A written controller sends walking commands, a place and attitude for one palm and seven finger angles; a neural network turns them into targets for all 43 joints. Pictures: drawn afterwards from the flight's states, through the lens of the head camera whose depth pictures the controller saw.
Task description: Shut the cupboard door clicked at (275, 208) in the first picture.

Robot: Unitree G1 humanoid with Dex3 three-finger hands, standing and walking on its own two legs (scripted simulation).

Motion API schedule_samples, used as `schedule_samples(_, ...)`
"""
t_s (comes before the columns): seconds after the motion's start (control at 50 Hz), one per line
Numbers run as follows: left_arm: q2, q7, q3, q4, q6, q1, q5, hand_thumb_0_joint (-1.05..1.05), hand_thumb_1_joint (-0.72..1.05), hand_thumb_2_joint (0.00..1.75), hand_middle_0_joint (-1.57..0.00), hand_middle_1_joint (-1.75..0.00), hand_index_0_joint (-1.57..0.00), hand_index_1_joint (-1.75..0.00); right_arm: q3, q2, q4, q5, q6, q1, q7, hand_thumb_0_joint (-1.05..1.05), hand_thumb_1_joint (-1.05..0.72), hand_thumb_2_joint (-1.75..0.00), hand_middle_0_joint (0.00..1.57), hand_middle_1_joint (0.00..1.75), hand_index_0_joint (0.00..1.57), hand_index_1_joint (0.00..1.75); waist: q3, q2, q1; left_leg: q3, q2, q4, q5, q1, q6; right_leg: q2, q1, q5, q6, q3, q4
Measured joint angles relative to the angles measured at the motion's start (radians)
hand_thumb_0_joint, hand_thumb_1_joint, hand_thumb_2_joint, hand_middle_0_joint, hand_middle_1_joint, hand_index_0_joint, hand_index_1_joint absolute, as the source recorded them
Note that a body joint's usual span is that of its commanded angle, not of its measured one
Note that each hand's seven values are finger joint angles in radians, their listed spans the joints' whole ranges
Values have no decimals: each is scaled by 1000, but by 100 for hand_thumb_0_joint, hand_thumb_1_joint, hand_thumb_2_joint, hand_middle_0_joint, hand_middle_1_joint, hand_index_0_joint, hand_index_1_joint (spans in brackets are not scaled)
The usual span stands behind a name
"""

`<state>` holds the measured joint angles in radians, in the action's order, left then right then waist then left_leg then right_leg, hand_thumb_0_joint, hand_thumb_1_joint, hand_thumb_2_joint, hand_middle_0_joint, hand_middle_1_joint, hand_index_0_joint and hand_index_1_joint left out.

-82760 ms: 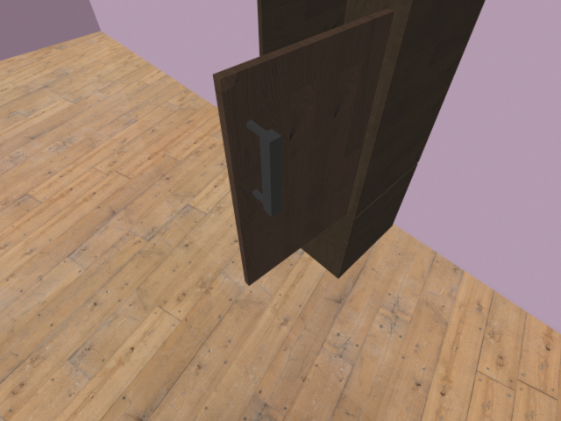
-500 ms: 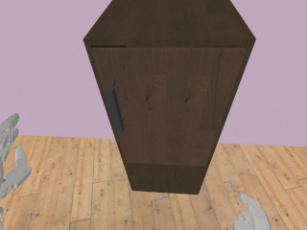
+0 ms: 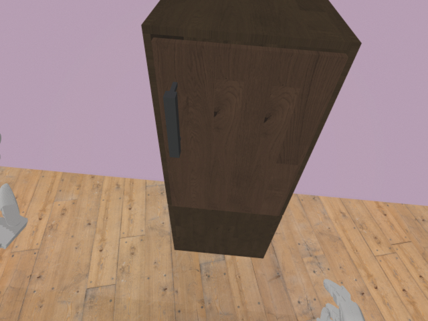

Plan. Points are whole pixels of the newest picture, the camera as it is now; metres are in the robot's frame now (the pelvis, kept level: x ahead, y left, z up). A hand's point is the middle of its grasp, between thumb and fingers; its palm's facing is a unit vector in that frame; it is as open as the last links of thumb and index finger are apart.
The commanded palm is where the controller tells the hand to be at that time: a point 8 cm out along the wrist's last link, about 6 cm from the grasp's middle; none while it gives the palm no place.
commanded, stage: step back with the hand held close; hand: left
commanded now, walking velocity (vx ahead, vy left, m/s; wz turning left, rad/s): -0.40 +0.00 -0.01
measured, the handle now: (174, 121) +0.53 +0.13 +0.09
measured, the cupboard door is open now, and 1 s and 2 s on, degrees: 0 0 0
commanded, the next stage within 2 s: stop stepping back and stand still in 0.58 s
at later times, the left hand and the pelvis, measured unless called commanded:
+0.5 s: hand out of the picture +0.14 +0.29 +0.19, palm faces +0.47 -0.81 -0.36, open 7.4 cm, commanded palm +0.09 +0.31 +0.19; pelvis -0.06 +0.01 +0.01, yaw -1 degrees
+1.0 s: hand out of the picture +0.05 +0.32 +0.18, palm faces +0.48 -0.82 -0.30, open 7.4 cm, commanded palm -0.01 +0.34 +0.19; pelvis -0.15 +0.04 -0.02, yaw +1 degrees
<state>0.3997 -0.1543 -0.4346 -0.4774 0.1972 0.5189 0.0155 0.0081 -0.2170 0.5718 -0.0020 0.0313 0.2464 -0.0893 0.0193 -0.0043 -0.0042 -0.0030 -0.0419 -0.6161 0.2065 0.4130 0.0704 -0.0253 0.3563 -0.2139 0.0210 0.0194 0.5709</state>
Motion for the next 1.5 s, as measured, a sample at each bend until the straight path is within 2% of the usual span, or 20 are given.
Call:
schedule_samples(0.22, 6, -17, 21, -57, 32, -8, 5, 1, 89, 90, -21, -30, -21, -30, -17, -6, 44, 8, -7, -6, 25, 1, -91, -90, 20, 30, 21, 30, 3, 10, 22, 4, 12, -84, 106, 84, -44, 9, 49, 22, -4, -27, 15)
schedule_samples(0.32, 44, -17, -17, -73, 47, 16, 5, 1, 89, 90, -21, -30, -21, -30, -24, -3, 46, 11, 7, -13, 9, 2, -91, -90, 20, 30, 20, 30, -8, -1, 32, 11, 41, -36, -63, 87, 15, -30, 84, -102, -4, -8, 145)
schedule_samples(0.4, 52, -10, -43, -66, 48, 11, 14, 1, 89, 90, -21, -30, -21, -30, -25, 29, 68, 24, 46, -9, 17, 2, -91, -90, 20, 30, 20, 30, 22, -10, 19, -4, 63, 38, -91, 76, 14, -71, 34, -214, -10, 7, 305)
schedule_samples(0.5, 23, -6, -20, -80, 43, 6, 39, 1, 89, 90, -20, -30, -21, -30, 3, 60, 81, 34, 80, -38, 36, 2, -91, -90, 20, 30, 20, 30, 64, 7, -8, 17, 86, 169, -186, 79, 3, -56, -120, -282, -18, -7, 132)
schedule_samples(0.6, 58, 19, -8, -92, 45, -13, 55, 1, 89, 90, -20, -30, -20, -30, 26, 84, 59, 44, 73, -112, 47, 1, -90, -90, 20, 30, 21, 30, 57, 53, -15, 67, 85, 223, -267, 132, -18, -17, -237, -164, -54, -1, -178)
schedule_samples(0.64, 59, 31, 10, -87, 52, -28, 54, 1, 89, 90, -20, -30, -20, -30, 26, 74, 68, 43, 64, -138, 44, 1, -90, -90, 20, 30, 21, 30, 28, 24, -7, 54, 105, 187, -248, 152, -37, -36, -222, -123, -22, -7, -159)
schedule_samples(0.7, 84, 40, 22, -112, 50, -5, 56, 1, 89, 90, -21, -30, -21, -30, 21, 65, 79, 29, 53, -108, 34, 1, -90, -90, 21, 30, 21, 30, 26, 25, 17, 25, 89, 128, -129, 156, -72, -33, -222, -148, 1, -18, -112)
schedule_samples(0.82, 112, 28, -18, -98, 33, 66, 58, 1, 89, 90, -21, -30, -21, -30, -7, 11, 75, 18, 24, 15, 4, 1, -90, -90, 20, 30, 21, 30, 52, 1, 59, -15, 56, 75, -127, 134, -56, -22, -259, -209, -14, -54, -51)
schedule_samples(0.98, 41, 1, -22, -51, -18, -29, 52, 1, 89, 90, -21, -30, -21, -30, -26, -24, 132, 9, 45, 77, -14, 2, -91, -90, 20, 30, 20, 30, 16, -12, 33, -31, 21, -22, -19, 138, -74, 9, -255, -278, -23, -70, 55)
schedule_samples(1.04, 24, 11, -6, -43, -41, -113, 51, 1, 89, 90, -20, -30, -21, -30, -28, 12, 136, 15, 61, 44, -4, 2, -91, -90, 20, 30, 20, 30, -16, 0, 43, -29, 8, 69, -104, 120, -99, -35, -195, -392, -44, -36, 167)
schedule_samples(1.08, 48, 28, -7, -56, -49, -132, 57, 1, 89, 90, -20, -30, -21, -30, -32, 44, 109, 18, 75, 24, 18, 2, -91, -90, 20, 30, 20, 30, -39, 4, 58, -13, 5, 147, -112, 111, -144, -76, -176, -425, -65, -70, 193)
schedule_samples(1.1, 79, 33, -20, -84, -45, -110, 59, 1, 89, 90, -20, -30, -21, -30, -27, 57, 86, 10, 81, 20, 33, 2, -91, -90, 20, 30, 20, 30, -40, 22, 61, 16, -7, 98, -20, 146, -166, -74, -186, -436, -93, -87, 124)
schedule_samples(1.12, 102, 36, -40, -127, -34, -69, 59, 1, 89, 90, -20, -30, -21, -30, -20, 62, 74, 2, 82, 9, 47, 2, -91, -90, 20, 30, 20, 30, -39, 40, 49, 10, -23, -96, 68, 208, -170, -60, -158, -356, -113, -76, 111)
schedule_samples(1.16, 116, 49, -68, -198, -20, 12, 62, 1, 89, 90, -21, -30, -21, -30, -9, 66, 87, 7, 61, -2, 61, 2, -91, -90, 20, 30, 20, 30, -10, 53, 21, -18, -28, -521, 120, 285, -151, -29, -104, -195, -100, -71, 145)
schedule_samples(1.18, 116, 52, -69, -207, -10, 31, 56, 1, 89, 90, -21, -30, -21, -30, -4, 71, 101, 9, 46, 5, 58, 2, -91, -90, 20, 30, 20, 30, 18, 59, 5, -23, -12, -606, 131, 268, -135, -20, -96, -183, -82, -66, 137)
schedule_samples(1.22, 97, 38, -57, -173, 10, 25, 37, 1, 89, 90, -21, -30, -21, -30, 8, 77, 116, 9, 33, 30, 43, 2, -91, -90, 20, 30, 20, 30, 71, 74, -29, -13, 40, -521, 187, 158, -101, 9, -94, -180, -53, -61, 91)
schedule_samples(1.26, 55, 7, -38, -107, 11, -28, 23, 1, 89, 90, -21, -30, -21, -30, 17, 60, 113, 10, 48, 45, 23, 2, -91, -90, 20, 30, 21, 30, 94, 69, -48, -8, 78, -247, 226, -7, -72, 40, -81, -186, -43, -65, 77)
schedule_samples(1.28, 29, -9, -28, -74, 4, -69, 21, 1, 89, 90, -21, -30, -21, -30, 16, 39, 96, 9, 62, 44, 14, 2, -90, -90, 20, 30, 21, 30, 89, 44, -44, -22, 89, -121, 207, -59, -53, 42, -57, -216, -41, -67, 110)
schedule_samples(1.38, -16, -22, -18, 54, -45, -163, 21, 1, 89, 90, -20, -30, -20, -30, 20, 68, 94, 10, 84, -37, 25, 2, -91, -90, 20, 30, 21, 30, -11, 46, -18, 15, 45, -28, 83, -95, -18, 8, 97, -210, -29, 0, 445)
schedule_samples(1.5, 21, 9, 40, -106, -36, 16, 0, 1, 90, 90, -20, -30, -20, -30, 43, 113, 52, 20, 71, -5, 53, 1, -90, -90, 21, 30, 21, 30, -13, 57, 11, 38, 75, 205, -19, -183, -44, -21, 158, -44, -25, -65, 426)
